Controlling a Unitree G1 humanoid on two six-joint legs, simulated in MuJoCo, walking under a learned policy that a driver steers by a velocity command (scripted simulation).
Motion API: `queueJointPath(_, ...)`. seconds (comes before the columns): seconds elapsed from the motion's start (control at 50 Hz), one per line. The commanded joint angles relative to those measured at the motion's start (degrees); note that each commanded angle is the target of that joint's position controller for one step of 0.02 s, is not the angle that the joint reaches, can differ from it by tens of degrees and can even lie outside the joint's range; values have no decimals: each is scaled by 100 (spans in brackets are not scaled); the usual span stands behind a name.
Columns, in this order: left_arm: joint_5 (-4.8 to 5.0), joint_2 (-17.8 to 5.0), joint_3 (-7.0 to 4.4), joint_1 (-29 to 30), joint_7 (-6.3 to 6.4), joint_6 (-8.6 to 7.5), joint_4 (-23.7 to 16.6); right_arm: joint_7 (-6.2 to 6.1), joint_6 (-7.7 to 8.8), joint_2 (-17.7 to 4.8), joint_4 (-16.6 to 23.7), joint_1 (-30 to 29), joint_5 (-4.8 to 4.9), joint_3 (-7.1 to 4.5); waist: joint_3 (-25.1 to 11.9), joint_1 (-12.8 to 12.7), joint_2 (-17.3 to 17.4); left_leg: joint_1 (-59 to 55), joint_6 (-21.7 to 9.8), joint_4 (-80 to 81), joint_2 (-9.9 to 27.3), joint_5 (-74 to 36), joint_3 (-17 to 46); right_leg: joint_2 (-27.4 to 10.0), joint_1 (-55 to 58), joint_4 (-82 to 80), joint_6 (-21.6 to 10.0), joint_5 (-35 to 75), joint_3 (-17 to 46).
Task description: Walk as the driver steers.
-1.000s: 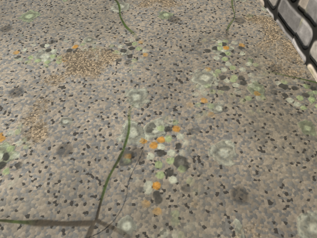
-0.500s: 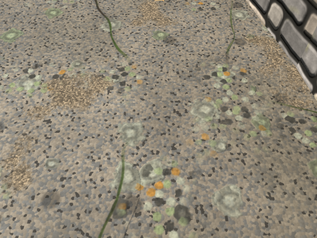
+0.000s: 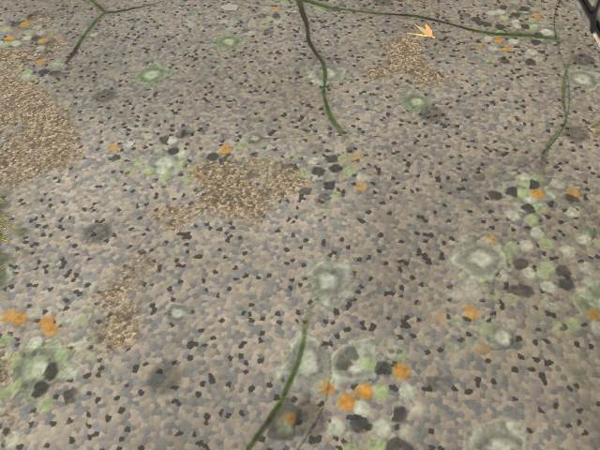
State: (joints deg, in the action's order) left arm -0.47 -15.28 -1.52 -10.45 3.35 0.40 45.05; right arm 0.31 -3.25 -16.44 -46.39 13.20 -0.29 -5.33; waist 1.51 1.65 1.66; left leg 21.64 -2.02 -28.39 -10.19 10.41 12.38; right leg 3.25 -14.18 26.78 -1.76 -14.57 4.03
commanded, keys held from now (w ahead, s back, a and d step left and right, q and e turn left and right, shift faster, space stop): q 0.04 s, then no key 0.12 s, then w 0.16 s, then w+e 0.68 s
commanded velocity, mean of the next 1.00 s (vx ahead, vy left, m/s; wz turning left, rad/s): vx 0.31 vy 0.00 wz -0.12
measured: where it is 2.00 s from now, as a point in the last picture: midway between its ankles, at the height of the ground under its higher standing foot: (366, 309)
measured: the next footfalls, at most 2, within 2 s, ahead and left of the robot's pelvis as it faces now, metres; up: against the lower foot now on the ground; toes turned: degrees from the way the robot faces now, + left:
left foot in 0.42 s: +0.03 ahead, +0.11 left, +0.00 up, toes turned +5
right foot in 0.86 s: +0.36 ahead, -0.09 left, +0.00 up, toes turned -12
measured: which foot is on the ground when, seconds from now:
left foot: up 0.00-0.40, down 0.42-0.88, up 0.90-1.00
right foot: down 0.00-0.42, up 0.44-0.84, down 0.86-1.00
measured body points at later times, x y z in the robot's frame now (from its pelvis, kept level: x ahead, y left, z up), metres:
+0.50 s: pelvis +0.05 +0.02 +0.01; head +0.05 +0.03 +0.46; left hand +0.02 +0.28 -0.14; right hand +0.18 -0.23 -0.11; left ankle -0.01 +0.10 -0.74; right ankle +0.02 -0.10 -0.70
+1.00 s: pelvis +0.27 -0.04 -0.01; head +0.31 -0.05 +0.44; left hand +0.45 +0.20 -0.13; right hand +0.28 -0.30 -0.15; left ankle +0.18 +0.12 -0.63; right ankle +0.32 -0.09 -0.74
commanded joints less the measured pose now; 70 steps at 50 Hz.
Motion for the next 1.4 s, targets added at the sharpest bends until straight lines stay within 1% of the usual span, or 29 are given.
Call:
queueJointPath(0.02,-175,-1342,-332,56,40,-30,-417,-72,121,-788,390,7,-130,-177,-81,-79,-915,1056,272,-2297,218,2050,-549,-2605,221,-1630,-1219,233,2381)
queueJointPath(0.06,-97,-658,-148,353,-25,-56,-495,-18,81,-751,213,243,-156,-204,-56,190,-503,635,288,-3297,371,1502,-522,-1852,-38,-1230,-996,1584,1231)
queueJointPath(0.1,-85,-613,-125,313,-39,-73,-533,48,-11,-641,114,435,-145,-162,-164,163,-930,798,369,-3818,330,1327,-629,-1458,365,-989,-866,2427,621)
queueJointPath(0.16,-81,-686,-159,-278,-82,-89,-350,66,-54,-516,215,34,-79,-69,-206,-162,-940,1051,508,-3377,366,1371,-656,-1484,1100,-734,-984,3286,504)
queueJointPath(0.26,-118,-859,-262,-862,-199,-159,-14,146,-1,-424,262,-508,-142,73,-13,-553,-1187,898,369,-1851,592,1352,-822,-1573,1430,-1503,-1016,-565,1047)
queueJointPath(0.34,-135,-965,-343,-1022,-308,-200,232,123,183,-305,244,-753,-129,182,200,-548,-1077,-42,117,-626,722,1670,-1354,-1624,907,-1590,-1110,-643,1058)
queueJointPath(0.4,3,-855,-351,-777,-350,-159,333,-6,392,-171,-153,185,-118,212,137,74,-730,-2105,-186,1217,651,262,-1573,-1258,-264,-882,-877,-112,811)
queueJointPath(0.42,39,-563,-276,-605,-340,-207,235,-95,487,-427,-344,778,-160,152,-190,333,-257,-3415,-265,1319,1247,426,-914,-956,-1264,-226,-625,-536,536)
queueJointPath(0.44,67,45,-113,-278,-363,-266,-57,-174,546,-1011,-381,1393,-230,47,-539,649,1044,-4236,-526,1924,2820,2112,961,-223,-2397,1429,-323,-1562,-240)
queueJointPath(0.46,-21,-426,-222,-9,-318,-270,-150,-195,539,-1406,-462,1342,-194,-77,253,669,940,-3193,-1019,2265,3448,2432,1758,-101,-3030,2229,-354,-1721,-226)
queueJointPath(0.48,-31,-702,-326,-108,-353,-252,-20,-181,560,-970,-392,930,-198,33,688,367,374,-2848,-1020,2264,3154,2484,1289,-408,-3041,2715,-410,-1270,153)
queueJointPath(0.5,-17,-632,-337,-409,-424,-250,157,-155,601,-621,-290,525,-143,132,784,116,415,-2648,-808,2335,2826,2150,778,-467,-2961,2843,-380,-857,184)
queueJointPath(0.56,-122,-466,-335,-593,-544,-184,350,-146,744,-308,-274,386,-126,230,566,-54,467,-2527,-572,2299,2342,228,-489,-540,-2796,3303,-174,-59,-36)
queueJointPath(0.68,-139,-137,-210,437,-702,-148,-143,-98,863,-239,-522,711,-116,274,734,-18,413,-2135,-605,2217,2182,-1763,-1640,-599,-2910,2513,32,862,-504)
queueJointPath(0.76,-150,-52,-114,1003,-801,-129,-469,-144,889,-449,-685,918,-94,248,739,28,343,-2224,-549,2050,2341,-2800,-2050,-505,-2138,1257,-265,1006,-1029)
queueJointPath(0.8,-160,-157,-151,758,-751,-117,-449,-181,866,-604,-729,923,-98,225,426,-145,396,-2594,-456,1325,2421,-4710,-2267,-193,-1578,1038,-535,673,-1268)
queueJointPath(0.84,-179,-395,-260,-144,-691,-136,-220,-224,766,-798,-728,903,-128,175,-240,-564,491,-2659,-398,-259,2486,-5887,-2404,183,-486,923,-815,159,-1339)
queueJointPath(0.86,-217,-585,-364,-970,-639,-180,44,-224,723,-840,-694,902,-116,169,-730,-926,350,-2127,-321,-1519,2402,-5216,-2470,314,717,538,-997,206,-1179)
queueJointPath(0.88,-258,-1063,-532,-1664,-530,-187,201,-176,731,-676,-551,995,-128,214,-1246,-1160,-269,-985,-193,-3291,2146,-3053,-2521,-588,1990,181,-1290,-697,97)
queueJointPath(0.9,-158,-1571,-649,-1284,-493,-138,21,-45,781,-105,-166,1150,-9,303,-1866,-639,-1762,1277,130,-5521,832,1833,-2044,-2241,3351,-660,-2187,-1062,3607)
queueJointPath(0.92,-6,-1477,-650,-1286,-488,-82,7,-17,863,-653,-7,426,-76,204,-1774,-935,-683,1818,35,-5769,989,1496,-952,-2192,3147,-1103,-2152,-669,3759)
queueJointPath(0.96,-6,-974,-507,-781,-405,-122,107,-4,966,-478,72,255,-32,260,-395,-451,-23,1703,-12,-4831,1527,719,-986,-1865,1518,-1245,-1779,529,2348)
queueJointPath(0.98,0,-847,-460,-583,-377,-175,106,-15,900,-425,84,242,-116,263,-170,-242,39,1381,36,-4405,1671,724,-931,-1548,957,-1292,-1607,991,1914)
queueJointPath(1.02,20,-717,-396,-402,-376,-271,64,3,669,-352,17,532,-267,285,-170,10,-73,875,184,-3999,1713,752,-973,-1218,380,-1428,-1530,1530,1421)
queueJointPath(1.08,42,-832,-413,-607,-403,-376,135,45,500,-286,154,285,-284,286,-49,8,-189,1091,382,-3351,1732,342,-1152,-991,135,-1656,-1490,1425,1151)
queueJointPath(1.2,39,-691,-314,-1311,-396,-486,428,120,509,-275,398,-733,-160,278,157,-454,-372,1826,291,-1872,1760,-1156,-1350,-963,1103,-1894,-831,2258,620)
queueJointPath(1.3,-73,-592,-211,-1651,-302,-528,655,199,542,-196,599,-1410,-109,337,372,-669,-397,2013,12,-1115,1443,-1221,-1524,-1158,1916,-1904,-705,3037,175)
queueJointPath(1.36,-141,-620,-168,-1634,-207,-530,777,240,583,-183,682,-1506,-96,358,412,-583,-421,1652,-227,-603,1112,-800,-1640,-1331,2281,-1673,-633,4116,-147)
queueJointPath(1.4,-162,-725,-157,-1464,-140,-546,797,188,588,-271,544,-1034,-105,318,105,-308,-598,818,-447,-457,715,-293,-1906,-1366,2395,-946,-480,6156,-393)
